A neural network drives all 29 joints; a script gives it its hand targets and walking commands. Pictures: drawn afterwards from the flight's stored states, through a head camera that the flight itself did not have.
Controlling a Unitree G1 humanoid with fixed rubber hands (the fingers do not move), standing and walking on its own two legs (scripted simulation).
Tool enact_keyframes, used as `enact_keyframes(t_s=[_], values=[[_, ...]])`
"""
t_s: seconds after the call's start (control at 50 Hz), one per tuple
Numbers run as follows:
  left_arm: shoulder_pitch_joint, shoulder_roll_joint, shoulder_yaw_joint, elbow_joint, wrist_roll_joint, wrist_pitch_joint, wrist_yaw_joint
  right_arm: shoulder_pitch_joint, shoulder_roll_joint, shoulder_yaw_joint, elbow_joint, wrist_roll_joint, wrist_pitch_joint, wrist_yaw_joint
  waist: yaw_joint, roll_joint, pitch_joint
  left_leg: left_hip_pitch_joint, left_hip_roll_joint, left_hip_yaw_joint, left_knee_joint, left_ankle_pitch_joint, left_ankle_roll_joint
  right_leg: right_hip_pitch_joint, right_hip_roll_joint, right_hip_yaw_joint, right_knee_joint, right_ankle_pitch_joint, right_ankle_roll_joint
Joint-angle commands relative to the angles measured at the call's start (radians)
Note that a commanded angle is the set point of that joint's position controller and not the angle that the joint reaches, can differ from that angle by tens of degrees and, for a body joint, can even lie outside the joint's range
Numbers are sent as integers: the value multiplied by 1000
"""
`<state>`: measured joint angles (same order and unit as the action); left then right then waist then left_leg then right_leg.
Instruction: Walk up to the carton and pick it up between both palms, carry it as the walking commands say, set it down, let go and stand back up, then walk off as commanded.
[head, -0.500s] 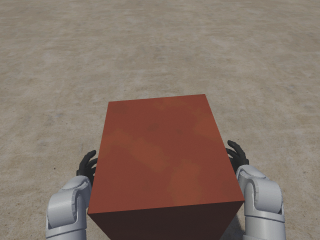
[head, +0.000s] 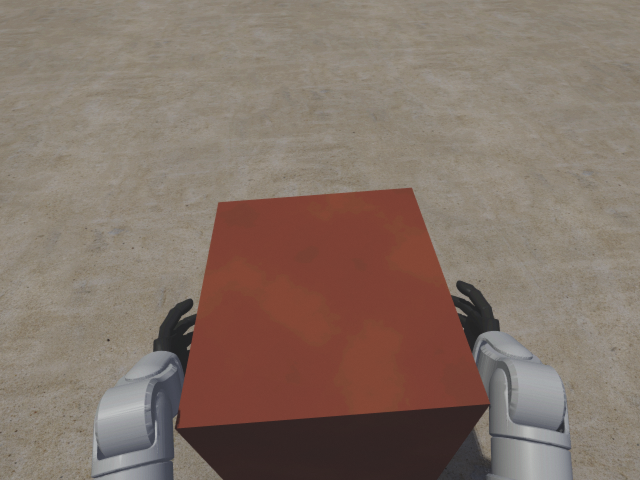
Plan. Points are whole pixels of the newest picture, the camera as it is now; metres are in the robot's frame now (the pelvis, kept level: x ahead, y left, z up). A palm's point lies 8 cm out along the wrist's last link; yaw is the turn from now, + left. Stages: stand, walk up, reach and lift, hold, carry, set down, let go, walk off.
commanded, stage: carry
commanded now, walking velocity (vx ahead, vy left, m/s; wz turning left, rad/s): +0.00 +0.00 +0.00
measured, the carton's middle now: (326, 343) +0.30 -0.01 -0.02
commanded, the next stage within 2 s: none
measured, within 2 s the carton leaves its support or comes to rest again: neither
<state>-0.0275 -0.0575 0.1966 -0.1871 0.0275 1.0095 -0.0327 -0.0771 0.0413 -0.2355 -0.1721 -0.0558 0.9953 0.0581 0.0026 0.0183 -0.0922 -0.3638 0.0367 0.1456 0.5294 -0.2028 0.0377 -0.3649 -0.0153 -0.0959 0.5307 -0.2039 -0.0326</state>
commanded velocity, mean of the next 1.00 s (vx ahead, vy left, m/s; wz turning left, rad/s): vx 0.00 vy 0.00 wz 0.00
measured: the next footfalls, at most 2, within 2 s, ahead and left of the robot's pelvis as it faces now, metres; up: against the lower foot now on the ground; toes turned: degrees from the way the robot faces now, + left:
none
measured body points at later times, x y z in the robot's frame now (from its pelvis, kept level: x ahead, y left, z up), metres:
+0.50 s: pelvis +0.02 +0.01 +0.00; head +0.01 +0.00 +0.45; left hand +0.28 +0.19 +0.04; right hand +0.29 -0.18 +0.05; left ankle +0.05 +0.10 -0.73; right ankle +0.05 -0.10 -0.73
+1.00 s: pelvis +0.04 +0.02 +0.00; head +0.04 +0.01 +0.45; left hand +0.30 +0.20 +0.04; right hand +0.31 -0.18 +0.05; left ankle +0.05 +0.10 -0.73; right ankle +0.05 -0.10 -0.73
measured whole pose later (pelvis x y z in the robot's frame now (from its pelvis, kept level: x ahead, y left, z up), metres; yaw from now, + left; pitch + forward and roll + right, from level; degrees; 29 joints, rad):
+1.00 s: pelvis +0.04 +0.02 +0.00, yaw +0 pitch +3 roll +0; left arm -0.03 -0.06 0.20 -0.19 0.03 1.00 -0.04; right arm -0.09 0.04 -0.23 -0.17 -0.06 1.00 0.05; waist 0.00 0.01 -0.08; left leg -0.32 0.03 0.16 0.56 -0.29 0.05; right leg -0.32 -0.03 -0.09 0.55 -0.28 0.00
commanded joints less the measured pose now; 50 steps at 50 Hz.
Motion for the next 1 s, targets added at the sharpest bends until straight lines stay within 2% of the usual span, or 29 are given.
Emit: enact_keyframes(t_s=[0.0, 0.02, 0.06, 0.14, 0.16, 0.2, 0.22, 0.24, 0.26, 0.3, 0.32, 0.34, 0.36, 0.4, 0.42, 0.44, 0.48, 0.5, 0.56, 0.62, 0.66, 0.72, 0.78, 0.8, 0.82, 0.86, 0.88, 0.9, 0.98], values=[[-495, -671, -626, -122, -168, -44, -138, -439, 639, 577, -120, 155, -15, 138, 1, -1, -335, 151, 117, -146, -95, 3, 15, 104, -113, 123, -86, 47, -11], [-463, -624, -577, -44, -108, -88, -139, -442, 599, 539, -58, 96, -59, 139, -2, -16, -311, 128, 111, -142, -97, -18, 19, 96, -113, 116, -87, 22, -8], [-637, -700, -713, -294, -222, -107, -145, -505, 687, 667, -221, 190, -73, 139, -3, -47, -278, 113, 113, -146, -104, -15, 17, 73, -110, 128, -98, 12, -17], [-549, -682, -689, -240, -209, -63, -136, -470, 658, 621, -200, 187, -30, 134, 0, 26, -304, 133, 121, -161, -126, -23, 16, 94, -104, 112, -74, 20, -12], [-592, -705, -730, -321, -243, -63, -137, -519, 694, 683, -278, 225, -26, 134, 2, -23, -327, 143, 120, -148, -97, 40, 14, 124, -101, 122, -75, 81, -18], [-548, -671, -695, -276, -221, -52, -136, -486, 672, 653, -252, 207, -16, 134, 0, -73, -336, 142, 103, -117, -41, 82, 7, 142, -131, 134, -76, 189, -24], [-508, -644, -622, -151, -162, -68, -133, -391, 649, 578, -96, 138, -29, 136, -2, -29, -369, 151, 100, -116, -53, 66, 13, 146, -127, 127, -60, 174, -21], [-531, -688, -719, -279, -222, -71, -137, -484, 653, 664, -288, 198, -38, 132, -1, -10, -350, 175, 108, -115, -57, 82, 12, 134, -130, 128, -56, 168, -17], [-551, -658, -617, -134, -161, -79, -141, -433, 655, 561, -83, 123, -45, 136, -2, -13, -335, 163, 105, -114, -41, 100, 10, 125, -139, 136, -65, 229, -20], [-629, -710, -808, -474, -298, -45, -134, -496, 738, 750, -372, 286, -3, 139, -1, -36, -286, 128, 117, -139, -81, 68, 11, 113, -124, 123, -71, 121, -19], [-570, -713, -773, -438, -289, -7, -130, -510, 708, 743, -397, 295, 32, 135, 10, -75, -334, 140, 119, -149, -58, 114, 15, 156, -125, 122, -67, 174, -11], [-482, -649, -584, -105, -138, -24, -133, -401, 632, 546, -79, 134, 13, 141, 6, -55, -312, 174, 120, -139, -67, 76, 20, 99, -122, 131, -70, 144, -13], [-409, -612, -512, 70, -48, -84, -145, -371, 561, 467, 41, 38, -53, 144, 4, -20, -335, 140, 123, -155, -87, 54, 18, 142, -119, 105, -59, 106, -7], [-613, -687, -672, -208, -180, -142, -155, -499, 659, 615, -136, 137, -103, 144, -2, -18, -299, 151, 106, -127, -66, 83, 7, 124, -114, 131, -88, 119, -10], [-709, -727, -837, -511, -325, -87, -144, -568, 737, 777, -406, 303, -48, 139, -1, -10, -251, 131, 113, -141, -98, 42, 7, 97, -118, 124, -88, 53, -14], [-633, -717, -701, -285, -248, -43, -137, -534, 712, 632, -216, 237, -12, 136, 7, -23, -293, 131, 124, -147, -114, 17, 15, 112, -112, 118, -74, 64, -7], [-534, -692, -718, -301, -247, -35, -135, -522, 676, 687, -321, 244, -5, 132, 4, -57, -349, 167, 119, -144, -80, 97, 16, 143, -111, 111, -53, 117, -4], [-492, -645, -611, -129, -161, -46, -134, -404, 622, 565, -97, 139, -14, 132, 6, -40, -315, 165, 116, -138, -67, 135, 14, 127, -112, 112, -63, 163, -1], [-598, -685, -719, -284, -220, -91, -141, -454, 652, 641, -204, 187, -60, 138, 3, 25, -295, 168, 132, -162, -117, 113, 24, 98, -104, 112, -50, 73, -9], [-538, -683, -662, -147, -196, -59, -143, -479, 630, 587, -169, 164, -36, 131, 3, -16, -302, 173, 125, -157, -118, 42, 25, 108, -110, 120, -66, 51, 2], [-630, -693, -719, -328, -236, -84, -142, -511, 690, 664, -262, 215, -48, 135, 3, 4, -300, 150, 111, -138, -103, 74, 17, 125, -116, 118, -73, 95, -6], [-521, -665, -633, -127, -170, -73, -146, -471, 635, 581, -152, 140, -47, 132, 0, -54, -372, 206, 109, -128, -30, 164, 23, 158, -125, 116, -50, 226, -9], [-562, -702, -713, -277, -233, -52, -141, -490, 676, 672, -269, 217, -22, 134, 4, -31, -331, 176, 118, -127, -49, 154, 24, 147, -125, 116, -56, 197, -5], [-543, -652, -598, -91, -146, -74, -143, -457, 650, 554, -50, 133, -37, 140, 0, -44, -319, 158, 112, -126, -49, 126, 21, 142, -128, 124, -54, 187, -6], [-563, -708, -743, -296, -251, -64, -141, -462, 675, 679, -270, 218, -31, 134, 0, -44, -310, 149, 114, -132, -56, 122, 22, 151, -130, 117, -61, 186, -7], [-575, -697, -720, -296, -226, -54, -138, -515, 669, 661, -299, 220, -25, 136, 7, -5, -310, 148, 116, -136, -69, 173, 18, 165, -117, 99, -36, 175, 2], [-559, -670, -635, -174, -176, -62, -132, -458, 669, 584, -121, 169, -27, 138, 4, -36, -307, 162, 111, -124, -50, 144, 19, 156, -122, 112, -48, 210, -3], [-522, -669, -623, -121, -143, -86, -143, -492, 626, 581, -148, 143, -59, 139, 0, -14, -354, 184, 119, -123, -44, 187, 17, 168, -120, 105, -35, 204, -3], [-603, -707, -780, -412, -279, -45, -126, -472, 711, 718, -313, 256, -12, 134, 1, -22, -350, 200, 118, -143, -38, 218, 26, 156, -117, 115, -25, 192, 2]])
